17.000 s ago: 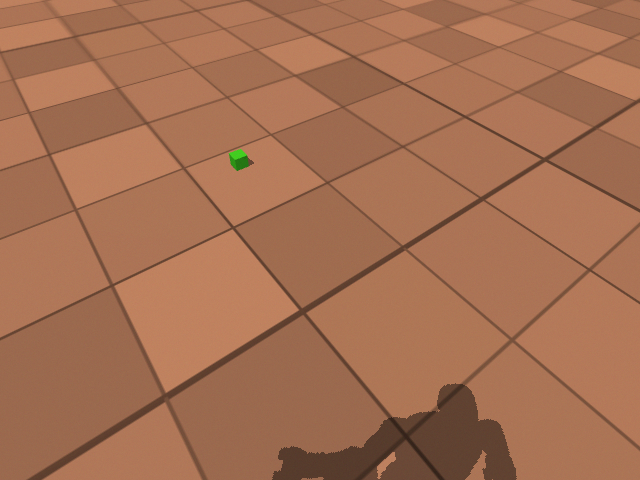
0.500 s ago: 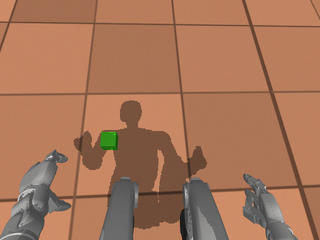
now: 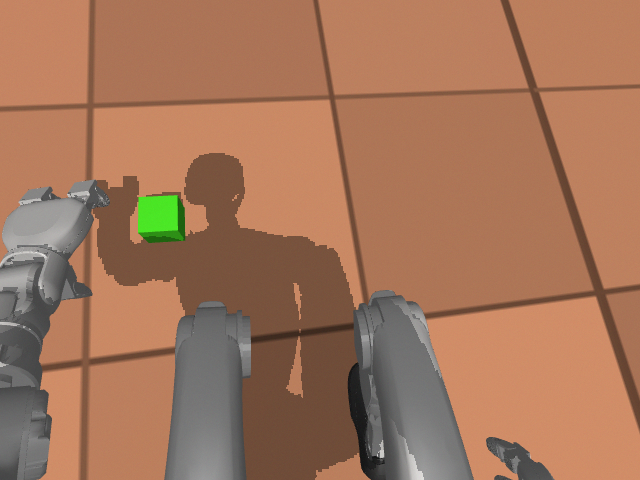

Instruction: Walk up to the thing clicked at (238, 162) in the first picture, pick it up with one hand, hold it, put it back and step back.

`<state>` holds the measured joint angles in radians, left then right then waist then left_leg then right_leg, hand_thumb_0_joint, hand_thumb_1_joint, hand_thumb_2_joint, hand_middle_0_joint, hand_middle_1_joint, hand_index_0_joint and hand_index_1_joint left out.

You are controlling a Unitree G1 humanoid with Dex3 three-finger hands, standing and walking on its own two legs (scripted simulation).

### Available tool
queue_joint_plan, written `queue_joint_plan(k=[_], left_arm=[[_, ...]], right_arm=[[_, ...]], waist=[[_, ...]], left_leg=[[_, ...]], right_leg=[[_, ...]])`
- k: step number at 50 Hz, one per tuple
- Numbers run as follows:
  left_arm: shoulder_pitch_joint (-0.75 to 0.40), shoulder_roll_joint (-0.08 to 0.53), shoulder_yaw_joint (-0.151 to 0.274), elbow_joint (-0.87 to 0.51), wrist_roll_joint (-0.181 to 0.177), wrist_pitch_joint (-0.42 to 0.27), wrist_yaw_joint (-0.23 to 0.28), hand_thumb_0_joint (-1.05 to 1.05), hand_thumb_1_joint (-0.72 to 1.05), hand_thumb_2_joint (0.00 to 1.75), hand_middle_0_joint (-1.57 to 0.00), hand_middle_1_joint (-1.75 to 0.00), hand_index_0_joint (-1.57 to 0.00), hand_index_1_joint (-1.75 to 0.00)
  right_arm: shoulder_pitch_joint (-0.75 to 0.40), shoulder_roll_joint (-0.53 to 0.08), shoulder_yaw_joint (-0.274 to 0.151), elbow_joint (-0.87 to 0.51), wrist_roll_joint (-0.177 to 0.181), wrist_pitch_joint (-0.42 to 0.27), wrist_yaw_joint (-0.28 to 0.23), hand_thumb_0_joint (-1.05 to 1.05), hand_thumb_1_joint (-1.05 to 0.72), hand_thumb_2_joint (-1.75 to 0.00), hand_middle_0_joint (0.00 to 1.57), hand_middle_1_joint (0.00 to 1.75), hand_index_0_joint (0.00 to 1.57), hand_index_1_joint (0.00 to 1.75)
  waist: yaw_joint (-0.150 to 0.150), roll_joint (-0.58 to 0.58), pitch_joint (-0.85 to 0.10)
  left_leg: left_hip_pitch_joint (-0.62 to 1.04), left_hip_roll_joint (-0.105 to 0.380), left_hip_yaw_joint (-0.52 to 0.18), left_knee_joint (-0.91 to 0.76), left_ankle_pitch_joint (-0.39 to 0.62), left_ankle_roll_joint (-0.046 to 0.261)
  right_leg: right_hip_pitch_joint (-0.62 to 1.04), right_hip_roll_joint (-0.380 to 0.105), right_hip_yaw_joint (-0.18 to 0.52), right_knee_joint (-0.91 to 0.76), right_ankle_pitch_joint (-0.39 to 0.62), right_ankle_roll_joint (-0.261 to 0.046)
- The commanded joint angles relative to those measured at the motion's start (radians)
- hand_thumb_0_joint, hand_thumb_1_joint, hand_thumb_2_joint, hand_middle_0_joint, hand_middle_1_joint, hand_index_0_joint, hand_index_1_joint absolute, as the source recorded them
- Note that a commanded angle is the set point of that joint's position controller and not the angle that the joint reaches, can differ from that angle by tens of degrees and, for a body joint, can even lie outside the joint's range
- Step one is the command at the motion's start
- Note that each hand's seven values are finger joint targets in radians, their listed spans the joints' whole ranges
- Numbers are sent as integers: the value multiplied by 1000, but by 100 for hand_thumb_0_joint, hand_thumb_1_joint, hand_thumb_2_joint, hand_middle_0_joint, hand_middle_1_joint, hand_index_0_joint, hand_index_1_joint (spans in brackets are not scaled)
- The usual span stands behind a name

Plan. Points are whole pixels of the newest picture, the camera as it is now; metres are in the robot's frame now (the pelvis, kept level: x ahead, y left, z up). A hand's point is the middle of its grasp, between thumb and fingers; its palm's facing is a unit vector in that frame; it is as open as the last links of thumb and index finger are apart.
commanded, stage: rise first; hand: left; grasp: from above
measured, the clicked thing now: (162, 219) +0.52 +0.26 -0.35
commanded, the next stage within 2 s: none
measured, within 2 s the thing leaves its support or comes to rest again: neither
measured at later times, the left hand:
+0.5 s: hand (95, 229) +0.45 +0.31 -0.20, palm faces -0.45 -0.04 -0.89, open 12.9 cm
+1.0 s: hand (112, 220) +0.47 +0.30 -0.22, palm faces -0.46 -0.05 -0.89, open 12.8 cm
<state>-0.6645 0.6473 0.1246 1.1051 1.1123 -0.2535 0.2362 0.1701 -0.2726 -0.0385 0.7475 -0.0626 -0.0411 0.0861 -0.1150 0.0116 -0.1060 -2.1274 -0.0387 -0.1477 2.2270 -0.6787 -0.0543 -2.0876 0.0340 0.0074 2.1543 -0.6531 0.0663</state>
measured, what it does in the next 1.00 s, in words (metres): stands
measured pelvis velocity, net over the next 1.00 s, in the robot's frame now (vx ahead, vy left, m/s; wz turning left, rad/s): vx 0.01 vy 0.01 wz -0.05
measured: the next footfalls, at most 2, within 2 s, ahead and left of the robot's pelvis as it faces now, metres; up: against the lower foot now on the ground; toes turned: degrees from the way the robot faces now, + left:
none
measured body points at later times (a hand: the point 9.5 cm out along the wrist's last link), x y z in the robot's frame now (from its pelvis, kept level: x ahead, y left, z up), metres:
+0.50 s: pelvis +0.01 +0.02 -0.04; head +0.23 +0.09 +0.35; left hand +0.47 +0.31 -0.15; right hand +0.08 -0.26 -0.14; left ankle +0.09 +0.14 -0.35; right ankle +0.11 -0.14 -0.35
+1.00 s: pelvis +0.01 +0.01 -0.05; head +0.25 +0.08 +0.33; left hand +0.49 +0.30 -0.17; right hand +0.05 -0.26 -0.15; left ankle +0.09 +0.14 -0.35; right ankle +0.11 -0.14 -0.35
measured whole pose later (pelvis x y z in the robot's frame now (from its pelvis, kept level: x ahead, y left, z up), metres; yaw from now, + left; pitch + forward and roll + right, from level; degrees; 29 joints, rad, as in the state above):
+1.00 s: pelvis +0.01 +0.01 -0.05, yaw -3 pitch +35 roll -9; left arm -0.95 0.76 0.11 1.46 1.31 -0.25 0.41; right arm 0.17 -0.27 0.05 0.74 -0.15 -0.03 0.14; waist -0.24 -0.01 -0.07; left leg -2.30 -0.05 -0.16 2.40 -0.72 -0.03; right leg -2.23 0.04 0.00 2.29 -0.69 0.07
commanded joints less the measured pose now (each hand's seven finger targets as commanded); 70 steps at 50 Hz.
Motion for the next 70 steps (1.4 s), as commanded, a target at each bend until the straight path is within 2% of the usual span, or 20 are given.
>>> queue_joint_plan(k=[1,5,7,8,9,10,11,18,21,25,28,34,40,42,43,49,50,56,58,70], left_arm=[[-311,299,42,-65,38,-8,78,0,-38,90,-22,-81,-21,-82],[-354,333,42,3,90,-11,94,0,-36,89,-24,-77,-23,-78],[-443,307,4,-47,109,-22,100,0,-34,87,-26,-75,-24,-76],[-384,306,12,49,120,-18,104,0,-33,86,-26,-75,-25,-76],[-432,306,3,14,121,-26,107,0,-33,86,-24,-77,-24,-78],[-402,318,8,80,137,-23,115,0,-33,86,-25,-76,-24,-77],[-448,322,4,32,141,-31,119,0,-33,86,-25,-76,-24,-76],[-525,315,-8,99,176,-34,157,0,-32,84,-26,-79,-26,-79],[-536,312,-6,134,182,-23,174,0,-30,82,-27,-79,-27,-78],[-552,292,-18,167,184,-9,188,0,-30,81,-28,-79,-28,-79],[-576,300,-14,182,187,-1,189,0,-29,80,-27,-81,-28,-80],[-614,329,1,173,182,5,198,0,-29,80,-27,-82,-28,-80],[-558,323,-3,256,187,7,197,0,-30,81,-26,-83,-27,-82],[-600,362,18,212,184,0,204,0,-30,81,-26,-84,-27,-83],[-551,348,14,258,182,5,202,0,-28,79,-28,-82,-29,-81],[-597,350,10,204,174,0,208,0,-31,82,-25,-84,-26,-83],[-588,361,14,216,178,2,209,0,-39,90,-25,-79,-22,-82],[-585,356,11,239,176,1,217,0,-33,83,-27,-81,-26,-81],[-604,388,27,234,179,-1,220,0,-32,84,-28,-79,-27,-80],[-602,371,2,280,183,-9,221,0,-31,83,-29,-78,-28,-79]], right_arm=[[130,-217,-66,-54,-8,-4,-5,0,-89,-90,20,30,20,30],[141,-223,-58,-42,-23,8,4,0,-89,-90,20,30,20,30],[136,-225,-52,-50,-27,9,8,0,-89,-90,20,30,20,30],[142,-230,-53,-33,-29,11,9,0,-89,-90,20,30,20,30],[134,-230,-51,-43,-30,11,12,0,-89,-90,20,30,20,30],[149,-233,-49,-24,-34,13,12,0,-89,-90,20,30,20,30],[129,-233,-49,-43,-35,14,15,0,-89,-90,20,30,20,30],[141,-228,-35,-28,-56,12,25,0,-90,-90,20,30,20,30],[148,-236,-31,-22,-64,12,31,0,-90,-90,20,30,20,30],[153,-236,-27,-18,-66,12,35,0,-90,-90,20,30,20,30],[165,-239,-26,-18,-73,12,38,0,-90,-90,20,30,20,30],[168,-239,-16,-18,-76,9,39,0,-90,-90,20,30,20,30],[176,-243,-2,-22,-79,9,45,0,-90,-90,20,30,20,30],[179,-244,1,-22,-81,9,44,0,-90,-90,20,30,20,30],[182,-241,4,-25,-82,8,45,0,-90,-90,20,30,20,30],[184,-246,6,-16,-84,6,48,0,-90,-90,20,30,20,30],[193,-251,4,-12,-80,8,46,0,-90,-90,20,30,20,30],[186,-246,11,-14,-81,8,50,0,-90,-90,20,30,20,30],[191,-255,16,-14,-86,7,50,0,-90,-90,20,30,20,30],[178,-258,30,-14,-97,5,52,0,-90,-90,20,30,20,30]], waist=[[-9,159,-604],[-19,201,-623],[-38,239,-641],[-43,222,-609],[-48,234,-610],[-50,219,-587],[-48,222,-602],[-65,275,-638],[-83,288,-631],[-80,301,-634],[-103,293,-632],[-105,301,-646],[-118,277,-598],[-112,279,-632],[-111,256,-609],[-123,307,-642],[-115,298,-641],[-124,279,-613],[-129,294,-624],[-146,288,-591]], left_leg=[[432,-1,121,-265,56,78],[435,-4,118,-240,94,75],[460,-1,117,-228,121,70],[444,-2,108,-226,109,70],[435,-3,107,-223,101,69],[420,-4,109,-214,89,73],[419,-4,102,-218,83,70],[441,-3,107,-180,137,68],[448,4,95,-174,164,62],[454,5,88,-178,166,57],[444,8,83,-161,173,59],[416,5,95,-141,167,67],[389,4,87,-130,170,67],[365,-1,105,-113,167,77],[366,0,106,-115,159,78],[395,5,96,-110,194,71],[398,4,96,-112,198,70],[365,3,104,-96,180,76],[362,3,103,-88,184,75],[338,1,100,-69,175,76]], right_leg=[[251,0,-124,-219,42,-100],[233,-2,-130,-179,82,-103],[212,-4,-130,-165,111,-104],[182,-1,-137,-152,100,-104],[178,-3,-137,-149,98,-104],[179,-2,-137,-148,90,-103],[165,-5,-139,-142,84,-103],[146,-1,-143,-104,134,-104],[129,-7,-146,-84,159,-100],[107,-6,-148,-73,160,-104],[110,-9,-148,-66,170,-99],[126,-3,-145,-69,174,-99],[120,-3,-149,-60,176,-98],[160,3,-144,-69,185,-96],[153,1,-145,-76,174,-95],[144,4,-155,-54,203,-98],[143,4,-154,-56,207,-100],[144,7,-155,-60,197,-99],[153,6,-154,-53,203,-98],[143,11,-164,-43,200,-96]])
